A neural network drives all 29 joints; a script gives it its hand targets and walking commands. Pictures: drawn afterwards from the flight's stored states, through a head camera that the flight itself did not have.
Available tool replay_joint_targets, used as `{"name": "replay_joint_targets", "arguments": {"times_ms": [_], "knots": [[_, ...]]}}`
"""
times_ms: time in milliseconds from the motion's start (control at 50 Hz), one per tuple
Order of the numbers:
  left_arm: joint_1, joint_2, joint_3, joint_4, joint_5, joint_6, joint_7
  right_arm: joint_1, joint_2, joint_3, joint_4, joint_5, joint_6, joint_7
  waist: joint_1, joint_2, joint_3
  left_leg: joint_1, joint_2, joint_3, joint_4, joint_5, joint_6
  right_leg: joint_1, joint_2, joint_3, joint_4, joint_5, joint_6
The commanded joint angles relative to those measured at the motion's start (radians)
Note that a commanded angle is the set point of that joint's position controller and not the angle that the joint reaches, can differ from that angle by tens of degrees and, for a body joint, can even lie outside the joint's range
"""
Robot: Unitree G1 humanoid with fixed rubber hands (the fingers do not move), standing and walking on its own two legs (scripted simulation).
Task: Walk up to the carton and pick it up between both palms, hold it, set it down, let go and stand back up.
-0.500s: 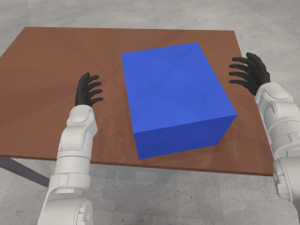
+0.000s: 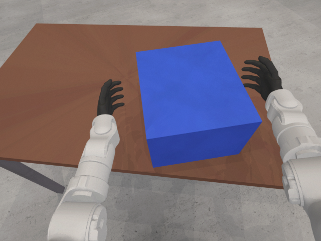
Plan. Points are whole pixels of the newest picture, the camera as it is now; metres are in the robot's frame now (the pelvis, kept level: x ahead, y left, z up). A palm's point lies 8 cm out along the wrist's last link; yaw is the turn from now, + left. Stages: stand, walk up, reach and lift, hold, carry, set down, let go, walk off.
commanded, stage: reach and lift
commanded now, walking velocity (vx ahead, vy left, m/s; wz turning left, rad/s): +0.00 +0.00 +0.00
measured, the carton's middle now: (187, 103) +0.48 +0.00 +0.02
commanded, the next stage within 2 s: none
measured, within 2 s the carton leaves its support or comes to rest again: neither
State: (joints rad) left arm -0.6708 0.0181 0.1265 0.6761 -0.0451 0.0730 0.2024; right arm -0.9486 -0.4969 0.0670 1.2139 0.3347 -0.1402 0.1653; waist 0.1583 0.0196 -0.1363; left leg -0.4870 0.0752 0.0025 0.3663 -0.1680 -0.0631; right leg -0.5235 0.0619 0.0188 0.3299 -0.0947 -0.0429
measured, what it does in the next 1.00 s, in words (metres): stands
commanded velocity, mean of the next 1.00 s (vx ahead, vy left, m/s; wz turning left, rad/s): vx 0.00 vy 0.00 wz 0.00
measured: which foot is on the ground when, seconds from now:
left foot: down 0.00-1.00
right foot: down 0.00-1.00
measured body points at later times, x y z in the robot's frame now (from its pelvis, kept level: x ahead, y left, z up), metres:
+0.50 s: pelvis +0.00 +0.00 +0.00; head +0.09 -0.02 +0.44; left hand +0.41 +0.16 +0.07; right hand +0.49 -0.18 +0.09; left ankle -0.01 +0.16 -0.74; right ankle +0.02 -0.09 -0.74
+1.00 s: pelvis +0.01 +0.00 +0.01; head +0.07 -0.01 +0.45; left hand +0.41 +0.17 +0.07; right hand +0.48 -0.17 +0.10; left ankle -0.01 +0.16 -0.74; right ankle +0.02 -0.09 -0.74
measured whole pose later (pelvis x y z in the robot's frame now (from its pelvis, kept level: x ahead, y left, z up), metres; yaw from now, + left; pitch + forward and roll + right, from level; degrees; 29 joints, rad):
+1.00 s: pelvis +0.01 +0.00 +0.01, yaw -1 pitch +15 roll +0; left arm -0.68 -0.17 0.44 0.71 0.25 -0.03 0.18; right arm -0.94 -0.28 -0.23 1.20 -0.06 -0.17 0.13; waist 0.09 0.00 -0.13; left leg -0.38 0.07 0.03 0.26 -0.13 -0.06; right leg -0.45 0.05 0.03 0.28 -0.09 -0.04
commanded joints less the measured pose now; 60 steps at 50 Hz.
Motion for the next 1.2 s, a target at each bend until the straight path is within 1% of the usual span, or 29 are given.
{"name": "replay_joint_targets", "arguments": {"times_ms": [0,80,100,140,180,240,320,380,440,520,560,660,720,740,760,820,860,880,900,960,1000,1060,1100,1160,1180], "knots": [[-0.311,0.051,-0.007,-0.133,0.0,-0.063,-0.008,-0.388,-0.129,-0.008,-0.129,0.016,-0.047,-0.006,-0.02,-0.154,-0.601,0.077,-0.078,0.074,-0.004,0.267,0.028,0.541,-0.006,-0.004,0.07,0.451,0.058],[-0.325,0.026,-0.003,-0.119,0.015,-0.086,-0.011,-0.394,-0.081,-0.002,-0.125,0.011,-0.051,-0.01,-0.016,-0.139,-0.592,0.073,-0.075,0.076,-0.011,0.26,0.03,0.525,-0.012,-0.003,0.063,0.431,0.062],[-0.326,0.011,-0.006,-0.123,0.02,-0.091,-0.012,-0.393,-0.064,-0.007,-0.126,0.004,-0.054,-0.013,-0.022,-0.131,-0.596,0.078,-0.075,0.076,-0.011,0.264,0.028,0.525,-0.013,-0.003,0.06,0.433,0.063],[-0.327,0.007,0.008,-0.12,0.038,-0.098,-0.01,-0.393,-0.059,-0.027,-0.128,-0.016,-0.059,-0.021,-0.026,-0.131,-0.602,0.083,-0.074,0.078,-0.014,0.264,0.028,0.521,-0.011,-0.006,0.056,0.427,0.063],[-0.338,-0.004,0.017,-0.12,0.054,-0.097,-0.006,-0.399,-0.056,-0.045,-0.122,-0.036,-0.061,-0.031,-0.031,-0.119,-0.606,0.092,-0.073,0.078,-0.016,0.268,0.025,0.512,-0.009,-0.012,0.052,0.415,0.062],[-0.329,-0.031,0.037,-0.117,0.078,-0.095,-0.001,-0.398,-0.025,-0.045,-0.119,-0.063,-0.057,-0.041,-0.024,-0.135,-0.602,0.097,-0.069,0.083,-0.026,0.264,0.032,0.523,-0.008,-0.011,0.047,0.418,0.065],[-0.329,-0.062,0.06,-0.128,0.103,-0.1,0.008,-0.412,0.02,-0.042,-0.131,-0.073,-0.055,-0.051,-0.002,-0.142,-0.602,0.089,-0.067,0.089,-0.035,0.271,0.037,0.55,-0.011,-0.005,0.047,0.422,0.065],[-0.332,-0.085,0.063,-0.128,0.112,-0.105,0.007,-0.408,0.05,-0.039,-0.134,-0.083,-0.049,-0.056,-0.003,-0.147,-0.59,0.088,-0.068,0.093,-0.043,0.269,0.04,0.564,-0.015,-0.002,0.047,0.439,0.068],[-0.336,-0.097,0.066,-0.126,0.116,-0.112,0.005,-0.407,0.072,-0.042,-0.139,-0.097,-0.045,-0.063,-0.009,-0.164,-0.581,0.085,-0.068,0.095,-0.05,0.264,0.043,0.58,-0.017,0.001,0.046,0.445,0.07],[-0.343,-0.116,0.074,-0.113,0.123,-0.123,0.002,-0.405,0.108,-0.042,-0.15,-0.109,-0.042,-0.067,-0.005,-0.172,-0.577,0.074,-0.068,0.097,-0.057,0.256,0.049,0.592,-0.023,0.006,0.046,0.451,0.073],[-0.358,-0.126,0.075,-0.116,0.127,-0.128,0.001,-0.401,0.123,-0.052,-0.142,-0.121,-0.04,-0.07,-0.011,-0.164,-0.576,0.072,-0.069,0.098,-0.059,0.253,0.046,0.597,-0.026,0.007,0.046,0.45,0.072],[-0.364,-0.156,0.086,-0.098,0.153,-0.138,-0.007,-0.393,0.166,-0.069,-0.145,-0.151,-0.04,-0.071,-0.013,-0.144,-0.572,0.083,-0.069,0.1,-0.065,0.25,0.044,0.595,-0.032,0.003,0.041,0.445,0.072],[-0.373,-0.185,0.095,-0.091,0.173,-0.14,-0.016,-0.392,0.197,-0.087,-0.144,-0.179,-0.043,-0.063,-0.016,-0.133,-0.569,0.091,-0.07,0.103,-0.069,0.245,0.043,0.588,-0.036,-0.001,0.036,0.436,0.07],[-0.379,-0.203,0.096,-0.088,0.179,-0.142,-0.021,-0.395,0.219,-0.091,-0.147,-0.191,-0.047,-0.058,-0.012,-0.131,-0.568,0.094,-0.07,0.105,-0.071,0.249,0.042,0.589,-0.038,-0.003,0.037,0.441,0.069],[-0.39,-0.225,0.1,-0.083,0.189,-0.142,-0.029,-0.394,0.244,-0.102,-0.138,-0.208,-0.047,-0.052,-0.017,-0.13,-0.558,0.1,-0.072,0.105,-0.072,0.245,0.043,0.585,-0.04,-0.005,0.034,0.43,0.069],[-0.396,-0.306,0.115,-0.069,0.238,-0.134,-0.058,-0.377,0.345,-0.144,-0.131,-0.282,-0.055,-0.029,-0.022,-0.133,-0.551,0.113,-0.074,0.109,-0.084,0.24,0.043,0.584,-0.046,-0.01,0.031,0.434,0.068],[-0.408,-0.397,0.113,-0.046,0.278,-0.129,-0.093,-0.374,0.47,-0.164,-0.129,-0.347,-0.064,0.0,-0.027,-0.13,-0.538,0.115,-0.079,0.112,-0.091,0.238,0.045,0.588,-0.054,-0.016,0.031,0.442,0.068],[-0.409,-0.465,0.104,-0.028,0.3,-0.126,-0.117,-0.374,0.559,-0.171,-0.126,-0.389,-0.072,0.021,-0.031,-0.134,-0.52,0.112,-0.08,0.112,-0.099,0.233,0.047,0.595,-0.059,-0.022,0.031,0.447,0.068],[-0.403,-0.493,0.099,-0.018,0.31,-0.123,-0.129,-0.373,0.608,-0.175,-0.128,-0.414,-0.079,0.034,-0.028,-0.133,-0.512,0.115,-0.079,0.115,-0.099,0.233,0.049,0.6,-0.06,-0.025,0.033,0.461,0.069],[-0.363,-0.506,0.096,-0.011,0.331,-0.111,-0.144,-0.334,0.646,-0.191,-0.108,-0.462,-0.093,0.055,-0.038,-0.139,-0.492,0.124,-0.072,0.114,-0.101,0.241,0.053,0.613,-0.056,-0.032,0.042,0.505,0.067],[-0.344,-0.51,0.097,-0.006,0.336,-0.104,-0.149,-0.32,0.659,-0.198,-0.096,-0.475,-0.098,0.062,-0.038,-0.135,-0.462,0.122,-0.07,0.114,-0.101,0.245,0.054,0.615,-0.056,-0.031,0.046,0.525,0.067],[-0.327,-0.516,0.093,-0.013,0.337,-0.096,-0.15,-0.312,0.662,-0.2,-0.084,-0.476,-0.103,0.069,-0.036,-0.128,-0.42,0.136,-0.068,0.117,-0.096,0.251,0.051,0.598,-0.051,-0.031,0.041,0.495,0.059],[-0.315,-0.518,0.083,-0.013,0.336,-0.089,-0.147,-0.308,0.66,-0.195,-0.08,-0.469,-0.104,0.072,-0.033,-0.112,-0.405,0.154,-0.066,0.116,-0.088,0.259,0.047,0.573,-0.046,-0.036,0.035,0.469,0.053],[-0.31,-0.524,0.059,-0.035,0.331,-0.084,-0.141,-0.309,0.658,-0.18,-0.085,-0.452,-0.11,0.073,-0.031,-0.088,-0.412,0.176,-0.065,0.116,-0.074,0.289,0.04,0.551,-0.041,-0.039,0.033,0.47,0.046],[-0.307,-0.525,0.057,-0.03,0.33,-0.081,-0.14,-0.309,0.657,-0.179,-0.086,-0.45,-0.11,0.073,-0.03,-0.09,-0.407,0.185,-0.064,0.115,-0.07,0.296,0.04,0.546,-0.04,-0.04,0.031,0.464,0.045]]}}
